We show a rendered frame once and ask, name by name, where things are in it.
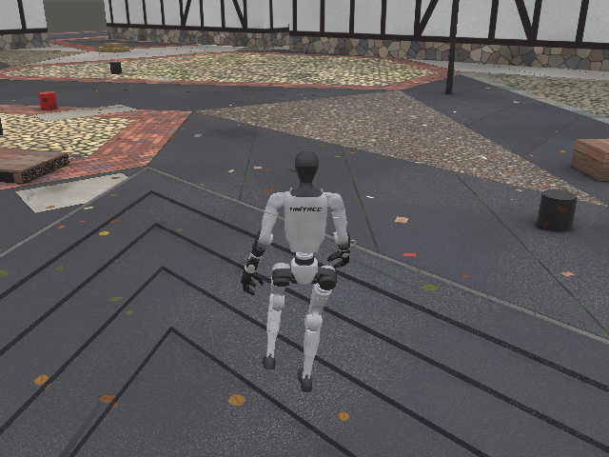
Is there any robot left foot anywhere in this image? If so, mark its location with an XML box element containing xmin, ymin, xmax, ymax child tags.
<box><xmin>262</xmin><ymin>354</ymin><xmax>276</xmax><ymax>369</ymax></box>

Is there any robot right foot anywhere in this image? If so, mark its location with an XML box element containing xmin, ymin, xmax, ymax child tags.
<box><xmin>297</xmin><ymin>368</ymin><xmax>312</xmax><ymax>392</ymax></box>

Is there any robot foot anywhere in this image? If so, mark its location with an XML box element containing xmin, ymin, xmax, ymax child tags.
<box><xmin>297</xmin><ymin>368</ymin><xmax>312</xmax><ymax>392</ymax></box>
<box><xmin>262</xmin><ymin>354</ymin><xmax>276</xmax><ymax>369</ymax></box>

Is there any left robot hand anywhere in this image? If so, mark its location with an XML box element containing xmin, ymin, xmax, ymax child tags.
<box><xmin>241</xmin><ymin>270</ymin><xmax>264</xmax><ymax>295</ymax></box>

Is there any right robot forearm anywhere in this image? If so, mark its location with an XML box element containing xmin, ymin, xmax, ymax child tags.
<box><xmin>338</xmin><ymin>230</ymin><xmax>350</xmax><ymax>258</ymax></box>

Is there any robot left upper arm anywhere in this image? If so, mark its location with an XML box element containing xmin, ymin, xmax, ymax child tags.
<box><xmin>258</xmin><ymin>192</ymin><xmax>286</xmax><ymax>246</ymax></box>

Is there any left robot forearm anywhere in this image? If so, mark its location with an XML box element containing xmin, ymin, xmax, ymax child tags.
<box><xmin>245</xmin><ymin>230</ymin><xmax>266</xmax><ymax>273</ymax></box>

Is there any right robot hand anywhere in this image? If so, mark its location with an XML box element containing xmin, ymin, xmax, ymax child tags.
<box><xmin>327</xmin><ymin>251</ymin><xmax>349</xmax><ymax>268</ymax></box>

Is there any robot right upper arm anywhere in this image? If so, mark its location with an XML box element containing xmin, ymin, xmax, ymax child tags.
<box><xmin>325</xmin><ymin>192</ymin><xmax>348</xmax><ymax>245</ymax></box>

